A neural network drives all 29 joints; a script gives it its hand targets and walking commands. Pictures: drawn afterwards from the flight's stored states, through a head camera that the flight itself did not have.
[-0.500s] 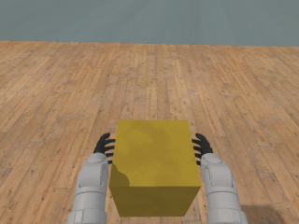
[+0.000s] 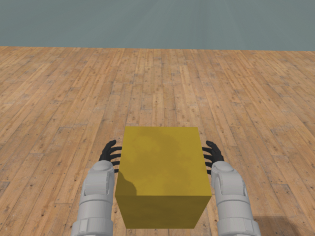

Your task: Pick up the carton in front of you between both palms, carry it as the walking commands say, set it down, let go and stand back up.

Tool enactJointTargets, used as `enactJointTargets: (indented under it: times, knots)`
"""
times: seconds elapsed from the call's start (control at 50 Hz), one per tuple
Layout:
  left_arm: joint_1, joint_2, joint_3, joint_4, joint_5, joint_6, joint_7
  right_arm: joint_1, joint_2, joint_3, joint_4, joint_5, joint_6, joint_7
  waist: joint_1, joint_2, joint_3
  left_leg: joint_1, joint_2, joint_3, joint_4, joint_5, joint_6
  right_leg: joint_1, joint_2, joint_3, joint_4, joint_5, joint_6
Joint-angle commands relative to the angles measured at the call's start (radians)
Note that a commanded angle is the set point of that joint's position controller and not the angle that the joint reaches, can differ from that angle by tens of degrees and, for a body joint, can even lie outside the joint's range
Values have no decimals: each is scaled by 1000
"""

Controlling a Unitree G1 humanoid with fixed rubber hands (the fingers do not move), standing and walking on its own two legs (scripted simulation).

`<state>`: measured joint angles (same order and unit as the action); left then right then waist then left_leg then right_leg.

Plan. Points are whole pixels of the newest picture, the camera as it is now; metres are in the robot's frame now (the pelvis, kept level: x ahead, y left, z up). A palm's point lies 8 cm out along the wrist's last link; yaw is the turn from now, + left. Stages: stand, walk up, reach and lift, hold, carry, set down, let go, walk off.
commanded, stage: set down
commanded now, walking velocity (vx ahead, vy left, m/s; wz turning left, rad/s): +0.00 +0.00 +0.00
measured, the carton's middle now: (160, 179) +0.30 +0.00 -0.03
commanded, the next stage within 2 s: none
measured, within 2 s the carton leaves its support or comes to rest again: neither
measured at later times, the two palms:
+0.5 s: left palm (112, 177) +0.33 +0.16 -0.09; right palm (201, 177) +0.34 -0.14 -0.09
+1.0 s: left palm (117, 187) +0.38 +0.17 -0.24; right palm (190, 186) +0.39 -0.13 -0.24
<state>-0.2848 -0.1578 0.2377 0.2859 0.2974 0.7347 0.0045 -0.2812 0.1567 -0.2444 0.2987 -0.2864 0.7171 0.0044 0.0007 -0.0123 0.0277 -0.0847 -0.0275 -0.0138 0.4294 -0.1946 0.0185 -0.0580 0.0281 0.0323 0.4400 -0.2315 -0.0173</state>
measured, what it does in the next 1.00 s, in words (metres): lowers itself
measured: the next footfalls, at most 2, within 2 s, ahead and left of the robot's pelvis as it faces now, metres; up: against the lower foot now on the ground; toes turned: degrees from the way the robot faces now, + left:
none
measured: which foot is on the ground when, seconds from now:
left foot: down 0.00-1.00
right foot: down 0.00-1.00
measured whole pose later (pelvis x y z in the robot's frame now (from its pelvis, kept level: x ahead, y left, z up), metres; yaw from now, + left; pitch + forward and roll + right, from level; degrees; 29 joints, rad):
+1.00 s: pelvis -0.05 +0.00 -0.17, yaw -1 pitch +39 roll -1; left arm -0.80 -0.06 0.47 0.64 0.26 0.26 0.02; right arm -0.80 0.10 -0.48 0.65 -0.24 0.24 -0.05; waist 0.02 -0.03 -0.18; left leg -1.61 -0.08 -0.06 1.36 -0.42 0.00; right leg -1.58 0.10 0.05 1.37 -0.47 0.02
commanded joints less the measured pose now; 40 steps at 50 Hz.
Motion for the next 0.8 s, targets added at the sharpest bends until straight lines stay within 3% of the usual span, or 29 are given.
enactJointTargets:
  times: [0.0,0.1,0.2,0.32,0.38,0.48,0.6,0.68,0.78]
  knots:
    - [-489,-963,-525,-45,-272,-42,-246,-498,945,523,-50,265,-36,245,-2,10,-227,113,-26,-88,-55,123,-2,-46,28,76,-89,103,-13]
    - [-551,-936,-449,29,-229,-68,-242,-560,938,456,31,226,-60,236,7,6,-177,66,-33,-80,-40,59,1,-82,28,77,-73,53,-12]
    - [-680,-880,-272,201,-117,-148,-235,-680,910,282,215,114,-139,218,13,1,-128,-31,-39,-71,23,-18,10,-182,35,75,-14,-18,-14]
    - [-658,-701,-77,304,21,-306,-202,-661,745,84,311,-25,-302,167,18,9,-162,-206,-57,-62,145,75,7,-342,59,64,112,71,-5]
    - [-650,-687,-103,313,15,-410,-198,-661,730,102,313,-18,-406,154,15,9,-279,-278,-68,-55,214,163,0,-405,72,59,180,153,3]
    - [-730,-753,-257,315,-63,-568,-199,-742,797,264,311,58,-565,146,21,6,-588,-387,-89,-63,375,285,-6,-516,96,56,341,262,14]
    - [-836,-808,-441,229,-156,-626,-175,-845,849,460,225,159,-625,126,25,17,-1036,-462,-101,-62,565,412,-29,-676,113,42,529,334,37]
    - [-865,-818,-441,245,-165,-587,-173,-876,856,462,235,170,-587,127,28,14,-1051,-609,-110,-50,625,263,-36,-823,125,27,596,198,40]
    - [-922,-830,-361,335,-141,-513,-194,-942,866,371,332,145,-511,155,26,13,-938,-811,-114,-28,680,37,-34,-1010,132,4,661,-7,35]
